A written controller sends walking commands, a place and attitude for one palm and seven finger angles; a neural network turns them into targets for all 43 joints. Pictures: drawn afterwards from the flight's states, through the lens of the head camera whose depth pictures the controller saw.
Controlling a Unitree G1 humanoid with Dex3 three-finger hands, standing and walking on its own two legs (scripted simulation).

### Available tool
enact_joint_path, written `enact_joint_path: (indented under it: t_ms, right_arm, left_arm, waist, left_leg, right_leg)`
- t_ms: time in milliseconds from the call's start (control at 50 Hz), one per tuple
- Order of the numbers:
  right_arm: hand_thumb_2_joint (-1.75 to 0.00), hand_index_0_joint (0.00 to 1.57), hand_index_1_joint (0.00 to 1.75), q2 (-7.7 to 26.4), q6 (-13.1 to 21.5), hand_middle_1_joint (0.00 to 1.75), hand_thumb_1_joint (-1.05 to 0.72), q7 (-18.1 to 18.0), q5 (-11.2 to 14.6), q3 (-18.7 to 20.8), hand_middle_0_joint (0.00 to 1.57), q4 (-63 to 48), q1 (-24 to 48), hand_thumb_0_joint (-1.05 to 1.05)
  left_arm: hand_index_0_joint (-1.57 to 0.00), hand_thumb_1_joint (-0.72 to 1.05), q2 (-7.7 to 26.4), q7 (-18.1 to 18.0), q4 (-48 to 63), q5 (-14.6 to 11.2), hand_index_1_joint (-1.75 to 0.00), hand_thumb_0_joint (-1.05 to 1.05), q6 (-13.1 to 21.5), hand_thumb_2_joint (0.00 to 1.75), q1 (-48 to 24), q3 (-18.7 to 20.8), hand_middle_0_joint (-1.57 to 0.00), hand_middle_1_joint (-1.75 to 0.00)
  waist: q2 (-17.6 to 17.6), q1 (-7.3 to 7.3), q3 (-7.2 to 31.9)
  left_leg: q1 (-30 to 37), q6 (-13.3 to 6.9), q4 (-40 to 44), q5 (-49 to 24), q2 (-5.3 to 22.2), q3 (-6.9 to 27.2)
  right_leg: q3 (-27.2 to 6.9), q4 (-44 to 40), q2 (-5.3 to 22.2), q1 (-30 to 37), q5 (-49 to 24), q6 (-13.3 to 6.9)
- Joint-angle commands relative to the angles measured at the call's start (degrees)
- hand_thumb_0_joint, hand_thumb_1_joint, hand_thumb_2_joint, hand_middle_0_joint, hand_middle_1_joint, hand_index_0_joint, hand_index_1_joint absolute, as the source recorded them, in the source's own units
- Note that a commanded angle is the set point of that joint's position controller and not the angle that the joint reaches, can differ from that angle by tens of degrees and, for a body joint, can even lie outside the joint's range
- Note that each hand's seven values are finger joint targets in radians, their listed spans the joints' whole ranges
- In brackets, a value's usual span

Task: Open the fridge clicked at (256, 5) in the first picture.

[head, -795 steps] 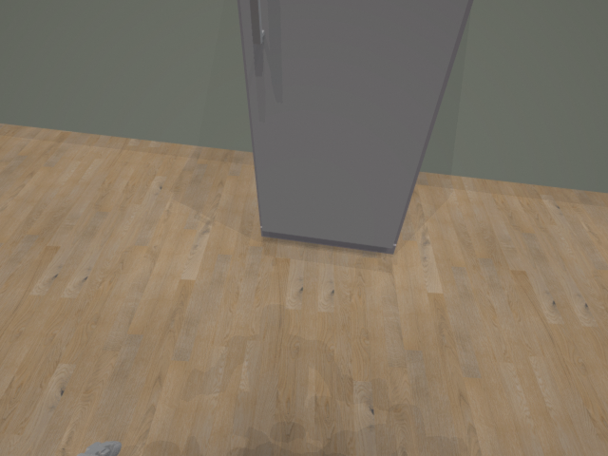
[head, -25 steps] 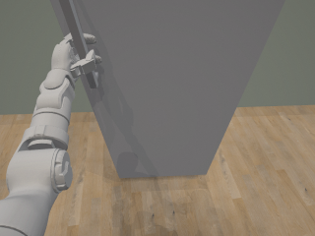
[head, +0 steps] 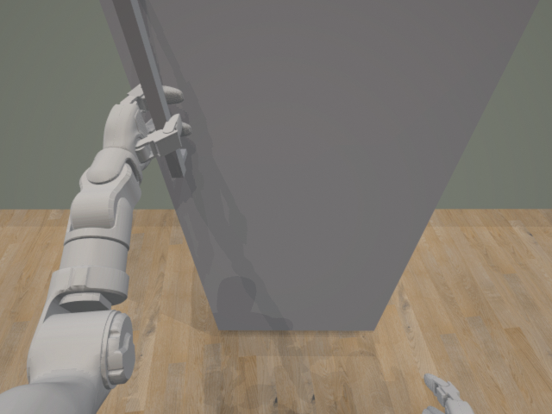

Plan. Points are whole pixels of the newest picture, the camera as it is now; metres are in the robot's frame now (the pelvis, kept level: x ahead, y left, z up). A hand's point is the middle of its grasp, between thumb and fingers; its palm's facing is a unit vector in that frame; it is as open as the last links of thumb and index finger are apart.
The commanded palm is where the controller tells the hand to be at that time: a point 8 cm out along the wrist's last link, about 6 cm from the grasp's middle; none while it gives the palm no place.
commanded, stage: pull the door a little, standing still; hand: left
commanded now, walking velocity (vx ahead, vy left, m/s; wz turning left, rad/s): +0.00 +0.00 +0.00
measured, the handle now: (160, 94) +0.49 +0.18 +0.24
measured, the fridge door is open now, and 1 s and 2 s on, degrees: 0 25 60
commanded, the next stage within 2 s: walk backward, drawing the door open in 0.32 s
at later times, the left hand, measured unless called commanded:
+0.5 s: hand (170, 182) +0.35 +0.14 +0.20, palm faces +0.04 -0.98 -0.17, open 6.5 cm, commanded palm +0.31 +0.20 +0.19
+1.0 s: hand (196, 258) +0.24 +0.09 +0.19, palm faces +0.30 -0.92 -0.27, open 6.8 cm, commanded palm +0.20 +0.13 +0.19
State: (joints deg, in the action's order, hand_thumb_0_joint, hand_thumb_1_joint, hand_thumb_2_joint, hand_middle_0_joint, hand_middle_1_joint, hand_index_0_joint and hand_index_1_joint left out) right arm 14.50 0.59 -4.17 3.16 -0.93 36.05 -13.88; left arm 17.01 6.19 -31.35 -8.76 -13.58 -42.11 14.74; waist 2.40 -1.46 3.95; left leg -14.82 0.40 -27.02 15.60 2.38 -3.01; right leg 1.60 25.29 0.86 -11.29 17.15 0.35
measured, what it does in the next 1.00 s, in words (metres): steps on the spot: right foot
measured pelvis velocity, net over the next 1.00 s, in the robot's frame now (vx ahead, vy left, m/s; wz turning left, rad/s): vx -0.01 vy -0.08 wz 0.14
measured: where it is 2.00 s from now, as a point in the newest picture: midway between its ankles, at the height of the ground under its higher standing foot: outside the picture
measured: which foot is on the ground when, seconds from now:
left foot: down 0.00-0.82, up 0.84-1.00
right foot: down 0.00-0.64, up 0.66-0.74, down 0.76-1.00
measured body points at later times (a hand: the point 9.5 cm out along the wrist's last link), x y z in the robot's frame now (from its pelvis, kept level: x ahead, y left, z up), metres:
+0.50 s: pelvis +0.05 -0.01 +0.01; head +0.04 -0.04 +0.46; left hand +0.34 +0.20 +0.21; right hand +0.22 -0.25 -0.08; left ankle -0.02 +0.14 -0.72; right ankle -0.05 -0.11 -0.73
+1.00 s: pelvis -0.01 -0.08 -0.01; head +0.03 -0.12 +0.44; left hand +0.22 +0.14 +0.20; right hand +0.17 -0.28 -0.13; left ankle -0.05 +0.05 -0.67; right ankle +0.05 -0.10 -0.74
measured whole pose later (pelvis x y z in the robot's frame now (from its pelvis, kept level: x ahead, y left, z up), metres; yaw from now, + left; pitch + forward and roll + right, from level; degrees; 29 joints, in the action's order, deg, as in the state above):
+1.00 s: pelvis -0.01 -0.08 -0.01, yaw +8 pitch +0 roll +3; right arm 11.3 -0.3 -5.4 -0.9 0.2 33.1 -11.6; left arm 11.5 -5.3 29.4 -2.7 0.9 10.4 7.3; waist 4.0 -2.0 -3.7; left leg -25.7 0.5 -59.3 25.3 0.3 -2.7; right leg 12.7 29.6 0.5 -19.0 12.1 -8.1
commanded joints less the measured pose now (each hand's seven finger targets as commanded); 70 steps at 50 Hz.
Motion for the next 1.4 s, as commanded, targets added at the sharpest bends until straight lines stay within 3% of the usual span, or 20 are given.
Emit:
enact_joint_path:
  t_ms: [0,400,420,460,540,620,740,800,900,960,1000,1040,1060,1080,1100,1120,1160,1220,1320,1380]
  right_arm:
    - [-0.9,0.2,0.3,7.0,1.3,0.3,-0.9,-0.1,-0.1,2.2,0.2,-8.1,2.1,0.0]
    - [-0.9,0.2,0.3,4.0,2.8,0.3,-0.9,2.2,0.1,0.3,0.2,-14.6,13.6,0.0]
    - [-0.9,0.2,0.3,7.0,2.4,0.3,-0.9,1.0,-1.4,0.3,0.2,-13.7,9.9,0.0]
    - [-0.9,0.2,0.3,5.6,1.2,0.3,-0.9,0.4,-3.0,0.9,0.2,-12.1,9.4,0.0]
    - [-0.9,0.2,0.3,4.9,-1.3,0.3,-0.9,-0.3,-3.3,1.0,0.2,-13.4,8.8,0.0]
    - [-0.9,0.2,0.3,4.1,-1.1,0.3,-0.9,1.6,-4.7,2.1,0.2,-14.2,8.9,0.0]
    - [-0.9,0.2,0.3,1.7,0.7,0.3,-0.9,1.6,-4.1,1.2,0.2,-14.7,9.9,0.0]
    - [-0.9,0.2,0.3,0.5,1.5,0.3,-0.9,0.3,-3.2,2.3,0.2,-14.6,8.7,0.0]
    - [-0.9,0.2,0.3,-1.1,2.4,0.3,-0.9,-1.2,-4.2,1.5,0.2,-13.6,9.3,0.0]
    - [-0.9,0.2,0.3,-0.8,2.9,0.3,-0.9,-2.0,-4.6,1.4,0.2,-13.6,9.1,0.0]
    - [-0.9,0.2,0.3,-1.1,3.6,0.3,-0.9,-2.0,-4.5,1.2,0.2,-13.6,8.6,0.0]
    - [-0.9,0.2,0.3,-1.2,5.2,0.3,-0.9,-2.0,-4.5,1.4,0.2,-12.6,5.3,0.0]
    - [-0.9,0.2,0.3,-0.7,6.1,0.3,-0.9,-2.0,-4.2,1.9,0.2,-11.8,2.5,0.0]
    - [-0.9,0.2,0.3,2.6,6.3,0.3,-0.9,-1.9,-4.2,3.1,0.2,-13.1,3.0,0.0]
    - [-0.9,0.2,0.3,3.7,6.1,0.3,-0.9,-0.9,-5.8,3.3,0.2,-15.4,6.6,0.0]
    - [-0.9,0.2,0.3,5.4,5.2,0.3,-0.9,-0.2,-5.8,4.5,0.2,-14.9,9.7,0.0]
    - [-0.9,0.2,0.3,2.4,6.1,0.3,-0.9,0.3,-5.2,4.3,0.2,-11.6,10.7,0.0]
    - [-0.9,0.2,0.3,2.6,7.1,0.3,-0.9,1.2,-4.6,5.0,0.2,-8.3,9.5,0.0]
    - [-0.9,0.2,0.3,1.7,8.5,0.3,-0.9,1.7,-3.3,4.9,0.2,-8.6,11.0,0.0]
    - [-0.9,0.2,0.3,-1.9,7.6,0.3,-0.9,1.9,-2.5,3.8,0.2,-8.3,11.5,0.0]
  left_arm:
    - [-0.45,0.9,11.5,1.1,18.1,-1.7,-1.4,0.0,4.4,0.9,-18.1,2.9,-0.45,-1.4]
    - [-0.45,0.9,8.5,1.0,71.4,-7.4,-1.4,0.0,-4.7,0.9,37.6,8.1,-0.45,-1.4]
    - [-0.45,0.9,21.6,-5.7,69.2,1.5,-1.4,0.0,5.4,0.9,15.5,10.6,-0.45,-1.4]
    - [-0.45,0.9,8.0,-8.1,56.1,2.7,-1.4,0.0,10.4,0.9,36.4,2.0,-0.45,-1.4]
    - [-0.45,0.9,7.6,-9.4,64.9,3.3,-1.4,0.0,16.4,0.9,38.5,-0.1,-0.45,-1.4]
    - [-0.45,0.9,4.8,-10.9,73.8,4.5,-1.4,0.0,17.8,0.9,39.0,-2.3,-0.45,-1.4]
    - [-0.45,0.9,6.9,-11.8,75.2,5.4,-1.4,0.0,19.9,0.9,46.0,0.0,-0.45,-1.4]
    - [-0.45,0.9,7.0,-11.8,71.2,5.1,-1.4,0.0,20.2,0.9,51.5,1.8,-0.45,-1.4]
    - [-0.45,0.9,2.6,-11.3,74.9,6.1,-1.4,0.0,20.9,0.9,50.1,-2.1,-0.45,-1.4]
    - [-0.45,0.9,2.7,-11.7,78.9,6.8,-1.4,0.0,21.4,0.9,46.2,-3.5,-0.45,-1.4]
    - [-0.45,0.9,1.8,-11.9,80.6,7.2,-1.4,0.0,21.3,0.9,45.1,-5.9,-0.45,-1.4]
    - [-0.45,0.9,1.1,-12.0,82.6,7.8,-1.4,0.0,21.7,0.9,43.2,-7.8,-0.45,-1.4]
    - [-0.45,0.9,0.7,-11.8,83.4,7.7,-1.4,0.0,21.9,0.9,41.8,-9.4,-0.45,-1.4]
    - [-0.45,0.9,0.7,-11.6,84.6,7.3,-1.4,0.0,22.5,0.9,40.9,-11.0,-0.45,-1.4]
    - [-0.45,0.9,1.4,-11.8,84.5,9.1,-1.4,0.0,23.6,0.9,39.2,-10.2,-0.45,-1.4]
    - [-0.45,0.9,4.3,-11.8,81.1,11.2,-1.4,0.0,24.2,0.9,40.0,-8.3,-0.45,-1.4]
    - [-0.45,0.9,3.8,-9.9,84.9,10.4,-1.4,0.0,24.1,0.9,39.6,-7.5,-0.45,-1.4]
    - [-0.45,0.9,-0.6,-9.8,80.5,9.7,-1.4,0.0,23.0,0.9,39.9,-9.5,-0.45,-1.4]
    - [-0.45,0.9,1.6,-10.4,81.0,7.8,-1.4,0.0,23.0,0.9,36.3,-6.6,-0.45,-1.4]
    - [-0.45,0.9,9.2,-11.4,83.7,8.0,-1.4,0.0,23.5,0.9,35.4,-1.3,-0.45,-1.4]
  waist:
    - [-2.2,2.15,22.4]
    - [-0.2,6.87,16.1]
    - [-0.6,1.71,7.4]
    - [-7.0,2.46,7.1]
    - [-1.2,0.87,11.4]
    - [12.9,-0.31,10.0]
    - [5.1,0.29,8.7]
    - [-13.9,1.89,8.6]
    - [-9.2,1.99,9.5]
    - [-10.7,2.18,9.1]
    - [-10.4,1.88,8.5]
    - [-8.2,0.23,7.6]
    - [-4.6,-2.0,7.2]
    - [8.5,-3.7,5.8]
    - [14.3,0.04,6.5]
    - [5.5,0.65,4.3]
    - [5.1,0.28,0.2]
    - [7.0,1.16,3.7]
    - [14.6,0.36,7.1]
    - [-11.1,0.73,8.5]
  left_leg:
    - [15.0,-2.8,-1.8,-40.4,-1.5,1.3]
    - [12.0,-2.0,0.4,-40.2,-1.6,0.9]
    - [9.3,-2.5,-4.7,-37.0,-1.2,-0.4]
    - [4.4,-2.1,-7.2,-25.9,-1.8,1.2]
    - [11.9,-2.4,-2.6,-44.3,-0.5,1.9]
    - [32.0,-6.2,-0.1,-79.8,8.1,12.7]
    - [12.7,-2.6,-2.8,-47.2,4.6,8.6]
    - [-9.1,-0.5,-20.8,8.0,-4.1,3.4]
    - [-12.9,0.3,-36.8,10.1,-0.9,2.7]
    - [-10.0,0.1,-31.8,10.6,-0.1,-1.2]
    - [-6.8,-0.4,-24.2,10.4,0.8,-3.2]
    - [1.7,-0.7,-10.2,6.6,0.4,-6.3]
    - [10.7,-1.6,2.4,0.8,1.4,-4.4]
    - [19.3,-5.6,14.5,-6.4,13.0,15.6]
    - [14.6,-13.2,17.5,-16.3,30.9,44.0]
    - [6.8,-15.6,16.7,-18.4,32.6,45.6]
    - [6.8,-11.6,10.9,-17.0,22.9,31.1]
    - [4.8,-6.6,7.2,-16.2,14.2,17.9]
    - [-0.9,-4.6,6.0,-4.4,8.0,16.5]
    - [-9.3,2.2,-25.8,13.1,-5.2,-0.2]
  right_leg:
    - [1.3,1.4,-1.5,7.8,-41.2,-1.3]
    - [2.9,1.8,-0.4,12.5,-47.2,-0.5]
    - [-1.2,-1.9,1.5,4.8,-49.7,0.8]
    - [0.9,0.0,3.2,6.8,-52.4,-0.1]
    - [4.1,7.5,1.2,5.1,-53.1,1.2]
    - [2.5,16.1,-4.7,-17.7,2.5,1.6]
    - [0.2,-2.7,-0.3,1.9,-26.2,0.9]
    - [-5.3,-1.2,12.5,13.1,-58.7,-1.3]
    - [-0.6,-2.6,16.5,5.9,-32.2,-8.8]
    - [1.4,-6.5,16.6,3.6,-18.9,-8.9]
    - [3.4,-7.4,16.0,2.4,-14.3,-7.5]
    - [7.8,-6.8,11.6,-2.8,-11.2,-0.6]
    - [10.4,1.8,7.2,-8.9,-10.7,4.2]
    - [9.9,20.8,1.8,-21.2,-1.8,7.9]
    - [-0.9,42.3,1.2,-25.8,10.1,5.5]
    - [-7.4,49.9,0.7,-22.1,9.3,2.7]
    - [-7.2,48.3,1.4,-28.8,6.4,3.4]
    - [-4.3,33.1,-0.3,-16.7,3.5,3.3]
    - [2.6,3.4,-4.7,3.4,4.8,3.9]
    - [-5.4,-8.6,11.9,2.8,-13.5,-5.0]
